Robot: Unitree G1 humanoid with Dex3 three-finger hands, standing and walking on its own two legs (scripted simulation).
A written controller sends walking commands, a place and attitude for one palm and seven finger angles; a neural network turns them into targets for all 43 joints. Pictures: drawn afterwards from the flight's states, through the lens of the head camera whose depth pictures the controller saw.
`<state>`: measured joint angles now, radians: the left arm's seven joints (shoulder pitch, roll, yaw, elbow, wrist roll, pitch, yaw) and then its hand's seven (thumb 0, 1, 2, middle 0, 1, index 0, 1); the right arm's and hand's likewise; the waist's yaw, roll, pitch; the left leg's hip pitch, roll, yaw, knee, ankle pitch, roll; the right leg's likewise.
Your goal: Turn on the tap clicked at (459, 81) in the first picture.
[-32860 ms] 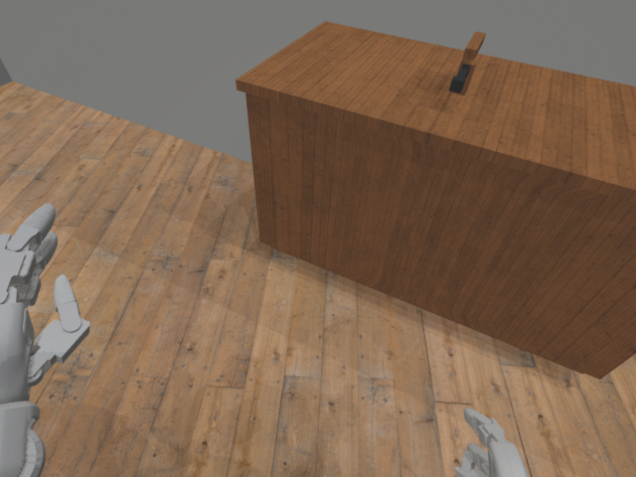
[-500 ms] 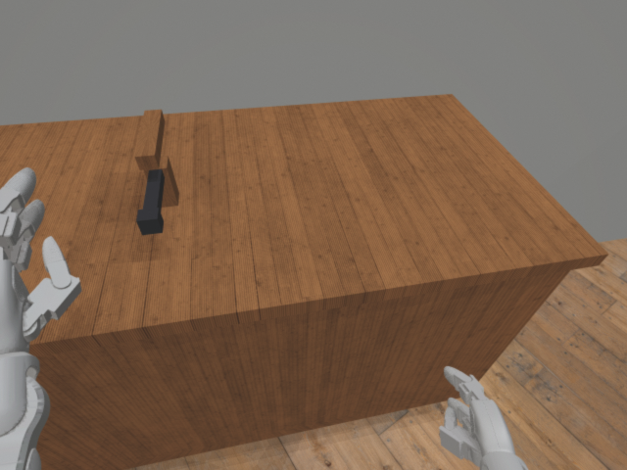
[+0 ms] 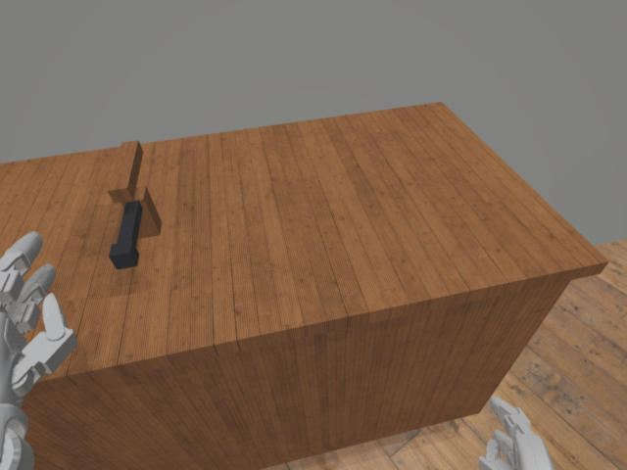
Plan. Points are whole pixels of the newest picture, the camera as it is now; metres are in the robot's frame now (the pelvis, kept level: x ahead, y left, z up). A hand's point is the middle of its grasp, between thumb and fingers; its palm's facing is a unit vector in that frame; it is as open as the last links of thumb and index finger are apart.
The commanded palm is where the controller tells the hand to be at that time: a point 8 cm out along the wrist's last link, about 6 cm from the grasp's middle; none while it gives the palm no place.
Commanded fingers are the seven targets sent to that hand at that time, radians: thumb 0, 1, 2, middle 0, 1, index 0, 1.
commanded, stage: turn the palm inward beside the body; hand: left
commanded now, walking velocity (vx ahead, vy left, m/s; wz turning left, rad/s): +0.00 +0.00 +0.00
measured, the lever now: (124, 255) +0.35 +0.32 +0.09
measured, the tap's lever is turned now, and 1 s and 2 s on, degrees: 0 0 0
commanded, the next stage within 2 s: reach beside the lever's end, fingers flat in 1.24 s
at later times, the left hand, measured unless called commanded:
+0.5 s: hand (58, 368) +0.16 +0.26 +0.15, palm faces +0.48 -0.86 -0.15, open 7.4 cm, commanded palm +0.11 +0.30 +0.16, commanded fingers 0.00 0.90 0.90 -0.20 -0.30 -0.20 -0.30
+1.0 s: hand (74, 354) +0.18 +0.26 +0.15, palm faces +0.49 -0.86 -0.12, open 7.4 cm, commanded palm +0.12 +0.30 +0.16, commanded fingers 0.00 0.90 0.90 -0.20 -0.30 -0.20 -0.30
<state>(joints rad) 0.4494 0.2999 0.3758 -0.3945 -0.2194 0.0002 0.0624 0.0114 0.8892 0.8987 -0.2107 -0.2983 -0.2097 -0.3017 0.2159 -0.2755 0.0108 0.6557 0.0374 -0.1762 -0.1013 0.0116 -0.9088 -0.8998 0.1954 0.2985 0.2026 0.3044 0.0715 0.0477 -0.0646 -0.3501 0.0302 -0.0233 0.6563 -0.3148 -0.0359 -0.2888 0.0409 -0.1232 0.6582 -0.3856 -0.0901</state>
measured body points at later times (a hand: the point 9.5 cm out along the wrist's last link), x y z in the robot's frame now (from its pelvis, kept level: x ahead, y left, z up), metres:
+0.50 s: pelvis -0.02 +0.03 +0.00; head -0.04 +0.01 +0.45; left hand +0.13 +0.31 +0.16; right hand +0.20 -0.17 -0.06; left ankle +0.02 +0.15 -0.72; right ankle -0.02 -0.05 -0.72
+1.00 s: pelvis +0.00 +0.02 +0.00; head -0.03 +0.00 +0.45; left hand +0.15 +0.30 +0.16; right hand +0.21 -0.18 -0.06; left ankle +0.02 +0.15 -0.72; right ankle -0.02 -0.05 -0.72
